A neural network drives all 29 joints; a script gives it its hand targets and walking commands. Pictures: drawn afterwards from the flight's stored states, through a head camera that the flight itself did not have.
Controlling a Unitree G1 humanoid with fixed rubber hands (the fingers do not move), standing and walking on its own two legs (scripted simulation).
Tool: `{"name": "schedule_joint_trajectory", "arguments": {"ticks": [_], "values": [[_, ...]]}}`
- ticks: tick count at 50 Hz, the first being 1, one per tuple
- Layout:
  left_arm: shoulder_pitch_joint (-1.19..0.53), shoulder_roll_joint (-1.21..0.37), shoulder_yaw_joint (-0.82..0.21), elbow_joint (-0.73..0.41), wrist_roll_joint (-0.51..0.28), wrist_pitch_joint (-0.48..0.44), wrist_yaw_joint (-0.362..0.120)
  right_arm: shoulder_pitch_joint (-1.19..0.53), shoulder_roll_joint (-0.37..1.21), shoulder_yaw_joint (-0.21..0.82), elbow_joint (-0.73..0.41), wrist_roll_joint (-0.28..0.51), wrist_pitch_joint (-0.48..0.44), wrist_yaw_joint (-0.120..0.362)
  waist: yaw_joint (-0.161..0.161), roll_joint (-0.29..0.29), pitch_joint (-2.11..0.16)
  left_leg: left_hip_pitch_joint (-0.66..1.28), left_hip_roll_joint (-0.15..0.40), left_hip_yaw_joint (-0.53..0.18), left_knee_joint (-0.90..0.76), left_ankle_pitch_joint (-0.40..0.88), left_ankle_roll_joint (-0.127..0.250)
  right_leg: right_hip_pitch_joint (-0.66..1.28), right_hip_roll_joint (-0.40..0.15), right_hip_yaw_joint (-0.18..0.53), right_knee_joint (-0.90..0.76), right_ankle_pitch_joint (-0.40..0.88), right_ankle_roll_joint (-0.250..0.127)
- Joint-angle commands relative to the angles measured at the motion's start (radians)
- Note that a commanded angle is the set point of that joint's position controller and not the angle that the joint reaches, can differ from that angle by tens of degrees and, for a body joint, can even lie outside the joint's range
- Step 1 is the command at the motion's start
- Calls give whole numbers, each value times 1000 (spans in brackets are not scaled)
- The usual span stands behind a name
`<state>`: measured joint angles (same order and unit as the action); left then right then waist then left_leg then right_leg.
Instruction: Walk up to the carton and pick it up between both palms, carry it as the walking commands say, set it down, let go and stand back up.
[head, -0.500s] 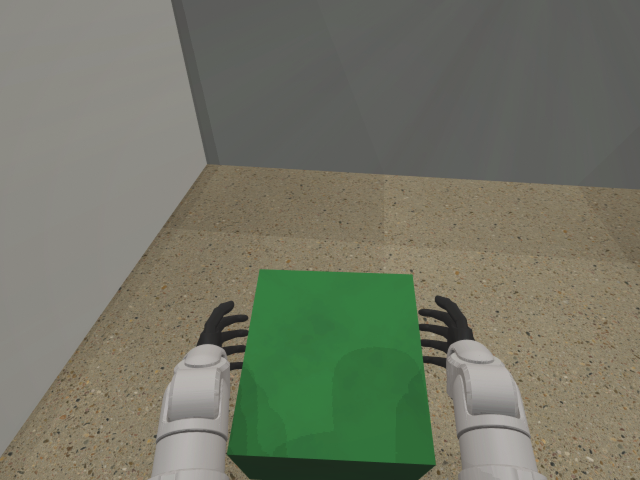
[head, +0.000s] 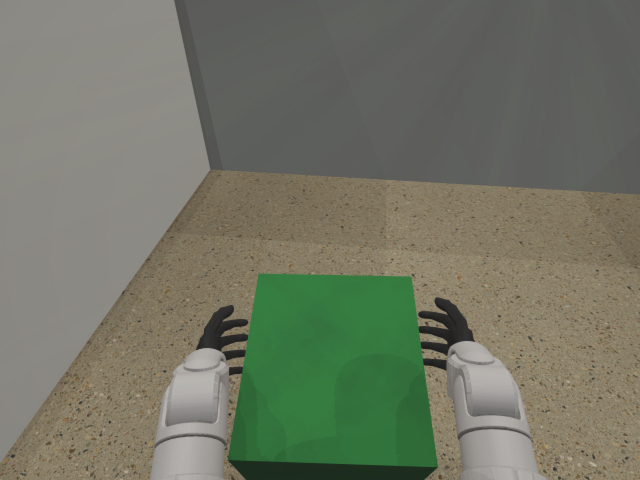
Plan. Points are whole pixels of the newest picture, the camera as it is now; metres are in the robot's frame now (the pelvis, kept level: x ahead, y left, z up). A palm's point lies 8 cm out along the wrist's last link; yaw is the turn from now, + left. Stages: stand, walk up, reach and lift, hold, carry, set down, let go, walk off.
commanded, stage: hold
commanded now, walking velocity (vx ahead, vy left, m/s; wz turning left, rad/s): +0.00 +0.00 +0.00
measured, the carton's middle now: (332, 379) +0.30 +0.00 -0.04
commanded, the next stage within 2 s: carry in 0.62 s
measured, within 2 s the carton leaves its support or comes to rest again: neither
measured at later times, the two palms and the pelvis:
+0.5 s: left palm (209, 363) +0.28 +0.16 +0.05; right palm (457, 354) +0.28 -0.15 +0.05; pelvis +0.00 +0.00 +0.00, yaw +0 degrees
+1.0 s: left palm (198, 353) +0.28 +0.17 +0.05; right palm (437, 359) +0.27 -0.13 +0.05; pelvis -0.01 +0.04 -0.03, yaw -5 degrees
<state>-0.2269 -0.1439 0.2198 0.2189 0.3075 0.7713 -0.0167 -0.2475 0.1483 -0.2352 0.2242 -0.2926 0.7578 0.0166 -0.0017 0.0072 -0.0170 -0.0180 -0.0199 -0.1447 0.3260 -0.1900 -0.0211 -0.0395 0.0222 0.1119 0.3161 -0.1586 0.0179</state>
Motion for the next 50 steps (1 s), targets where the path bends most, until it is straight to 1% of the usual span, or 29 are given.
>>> {"name": "schedule_joint_trajectory", "arguments": {"ticks": [1,30,31,32,33,34,35,36,37,39,40,42,43,44,45,46,47,48,49,50], "values": [[-537,-876,-551,-60,-295,-53,-268,-461,911,554,-5,286,-23,275,1,-5,-182,-45,-88,77,-65,97,8,84,81,-66,-39,109,7],[-490,-881,-572,-96,-304,-46,-256,-419,896,568,-39,288,-19,271,3,1,-187,-30,-84,68,-69,154,7,102,83,-60,-41,164,2],[-551,-919,-625,-124,-349,-57,-263,-486,920,589,-89,293,-35,259,3,-21,-169,-149,84,65,78,-39,14,-158,-128,-17,72,-21,-14],[-551,-921,-612,-112,-357,-59,-256,-461,934,591,-71,293,-27,261,3,5,-204,-153,91,38,97,-45,17,-207,-148,41,75,-44,-25],[-555,-919,-621,-125,-367,-53,-251,-456,936,609,-76,305,-21,257,6,4,-226,-176,84,48,122,-61,19,-232,-163,58,80,-62,-37],[-550,-910,-632,-142,-379,-44,-244,-452,942,628,-77,319,-12,252,11,-15,-247,-188,75,65,152,-48,22,-235,-177,80,84,-38,-44],[-543,-901,-646,-164,-394,-31,-236,-453,946,653,-90,338,0,244,16,-46,-264,-201,70,79,186,-15,23,-234,-193,98,96,11,-46],[-544,-901,-673,-211,-420,-16,-229,-454,950,690,-133,366,18,238,17,-78,-282,-200,67,94,215,18,27,-239,-202,107,117,80,-47],[-542,-901,-693,-233,-438,4,-225,-455,949,712,-155,385,37,232,18,-98,-302,-206,63,105,235,30,31,-235,-211,114,134,136,-50],[-548,-903,-731,-282,-474,51,-217,-459,941,746,-204,426,81,221,15,-117,-333,-206,53,122,236,21,39,-235,-219,115,169,202,-54],[-553,-906,-746,-298,-486,77,-215,-470,939,758,-220,446,106,219,13,-117,-342,-195,49,128,230,7,44,-250,-220,116,184,205,-56],[-573,-910,-766,-325,-513,130,-210,-496,949,781,-252,486,153,211,11,-93,-346,-184,57,114,209,26,57,-286,-202,90,233,180,-50],[-584,-916,-770,-329,-525,158,-208,-509,956,785,-258,502,176,207,11,-60,-349,-172,73,94,200,61,65,-311,-183,65,272,162,-44],[-599,-925,-771,-329,-541,186,-208,-523,966,786,-260,518,200,202,11,-8,-355,-162,103,57,189,113,79,-335,-152,27,333,143,-35],[-610,-933,-784,-365,-562,215,-205,-523,974,800,-287,540,227,196,12,41,-361,-153,140,27,173,165,101,-358,-118,-19,396,100,-26],[-615,-935,-794,-403,-584,247,-204,-517,979,810,-311,558,255,189,13,66,-353,-173,169,5,156,217,127,-365,-92,-62,435,19,-18],[-619,-938,-800,-421,-601,277,-205,-505,981,807,-317,561,280,182,17,86,-337,-219,184,-7,148,252,147,-351,-77,-101,444,-66,-18],[-613,-946,-806,-424,-616,302,-205,-502,982,800,-326,560,303,175,23,92,-323,-256,180,9,156,259,156,-327,-71,-127,412,-109,-23],[-607,-952,-809,-433,-629,323,-206,-506,981,798,-347,563,325,170,27,77,-321,-279,165,34,181,260,150,-299,-78,-136,381,-77,-33],[-599,-957,-805,-439,-636,340,-204,-511,978,795,-369,566,345,168,28,42,-329,-301,144,65,219,255,131,-265,-104,-117,368,6,-45]]}}
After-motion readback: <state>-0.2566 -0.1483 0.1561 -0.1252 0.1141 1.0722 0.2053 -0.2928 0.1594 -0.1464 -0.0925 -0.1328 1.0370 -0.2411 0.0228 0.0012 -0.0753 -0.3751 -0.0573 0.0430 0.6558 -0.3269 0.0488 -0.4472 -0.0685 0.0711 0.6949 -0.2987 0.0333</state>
